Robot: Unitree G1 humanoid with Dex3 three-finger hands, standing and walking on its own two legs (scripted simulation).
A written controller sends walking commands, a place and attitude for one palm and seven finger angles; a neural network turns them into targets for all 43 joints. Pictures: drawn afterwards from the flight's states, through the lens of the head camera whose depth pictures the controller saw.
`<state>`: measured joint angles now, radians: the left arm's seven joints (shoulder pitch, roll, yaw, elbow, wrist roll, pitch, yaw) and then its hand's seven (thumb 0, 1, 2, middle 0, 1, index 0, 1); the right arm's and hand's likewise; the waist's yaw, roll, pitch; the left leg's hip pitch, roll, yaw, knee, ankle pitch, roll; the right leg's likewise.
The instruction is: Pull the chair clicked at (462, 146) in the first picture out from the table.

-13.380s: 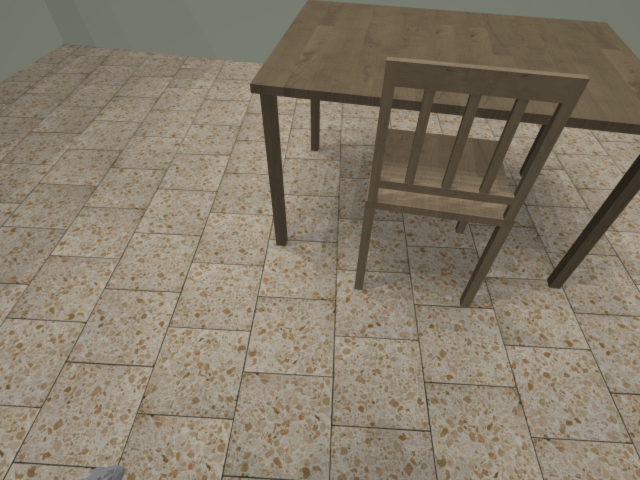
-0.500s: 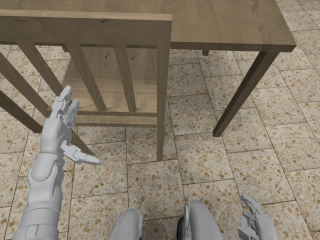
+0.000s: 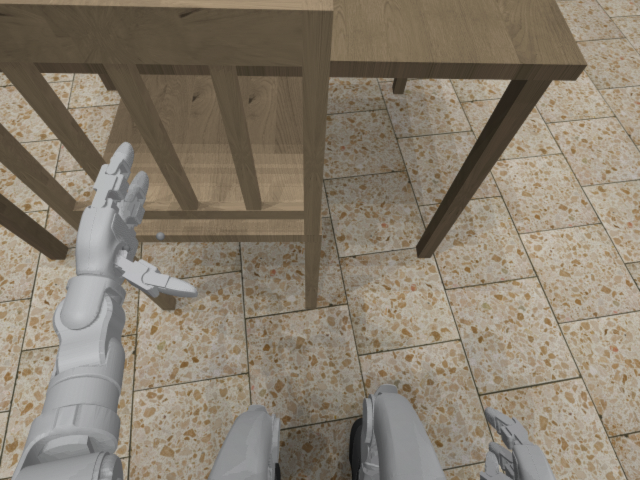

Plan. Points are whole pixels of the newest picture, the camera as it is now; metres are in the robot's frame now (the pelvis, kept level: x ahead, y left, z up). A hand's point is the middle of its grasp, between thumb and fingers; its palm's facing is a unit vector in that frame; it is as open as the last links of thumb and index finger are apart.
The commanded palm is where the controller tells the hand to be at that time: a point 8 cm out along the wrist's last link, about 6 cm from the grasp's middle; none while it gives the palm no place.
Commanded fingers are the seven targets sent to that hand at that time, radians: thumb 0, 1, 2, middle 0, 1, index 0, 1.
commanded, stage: aim the fingers beside a spindle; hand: left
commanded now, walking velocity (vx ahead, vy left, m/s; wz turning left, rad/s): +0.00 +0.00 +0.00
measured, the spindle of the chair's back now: (162, 149) +0.52 +0.22 +0.04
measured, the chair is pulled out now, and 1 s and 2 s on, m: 0.00 0.00 0.00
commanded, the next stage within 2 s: push the fingers through the gap in 0.42 s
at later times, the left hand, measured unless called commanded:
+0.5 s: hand (157, 242) +0.39 +0.20 +0.03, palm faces +0.02 -1.00 -0.03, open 17.0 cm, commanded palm +0.35 +0.26 +0.03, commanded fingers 0.00 -0.50 0.30 -0.06 -0.08 -0.06 -0.08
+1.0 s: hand (165, 212) +0.43 +0.20 +0.03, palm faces +0.02 -1.00 -0.04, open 17.0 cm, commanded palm +0.40 +0.25 +0.03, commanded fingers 0.00 -0.50 0.30 -0.06 -0.08 -0.06 -0.08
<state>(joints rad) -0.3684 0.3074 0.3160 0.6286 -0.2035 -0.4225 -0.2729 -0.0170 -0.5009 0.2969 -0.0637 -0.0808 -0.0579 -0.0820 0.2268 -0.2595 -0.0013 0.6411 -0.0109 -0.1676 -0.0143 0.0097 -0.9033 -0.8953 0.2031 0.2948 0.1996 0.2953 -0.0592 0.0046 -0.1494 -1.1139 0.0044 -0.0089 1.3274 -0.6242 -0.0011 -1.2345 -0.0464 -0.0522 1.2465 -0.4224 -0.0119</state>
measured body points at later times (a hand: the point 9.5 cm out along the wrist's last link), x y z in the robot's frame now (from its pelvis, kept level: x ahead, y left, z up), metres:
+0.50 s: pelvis +0.00 +0.00 +0.00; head +0.13 +0.01 +0.43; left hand +0.38 +0.26 +0.03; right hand +0.15 -0.25 -0.11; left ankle +0.00 +0.12 -0.61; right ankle +0.08 -0.12 -0.61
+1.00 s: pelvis +0.00 +0.00 +0.00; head +0.13 +0.01 +0.43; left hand +0.42 +0.25 +0.03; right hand +0.12 -0.26 -0.12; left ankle +0.00 +0.12 -0.61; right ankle +0.08 -0.12 -0.61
